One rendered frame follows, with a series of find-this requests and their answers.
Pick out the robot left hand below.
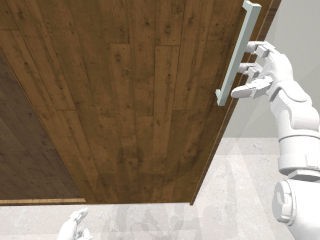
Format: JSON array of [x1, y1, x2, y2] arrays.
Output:
[[56, 208, 93, 240]]

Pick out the robot right hand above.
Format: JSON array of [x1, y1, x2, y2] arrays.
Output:
[[231, 41, 294, 99]]

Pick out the right robot upper arm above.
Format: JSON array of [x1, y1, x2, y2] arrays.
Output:
[[271, 179, 320, 240]]

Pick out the right robot forearm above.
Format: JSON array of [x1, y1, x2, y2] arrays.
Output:
[[267, 80, 320, 183]]

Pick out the wardrobe door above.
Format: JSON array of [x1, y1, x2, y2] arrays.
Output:
[[0, 0, 272, 205], [0, 52, 84, 200]]

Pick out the handle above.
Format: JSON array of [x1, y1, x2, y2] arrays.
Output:
[[215, 0, 262, 106]]

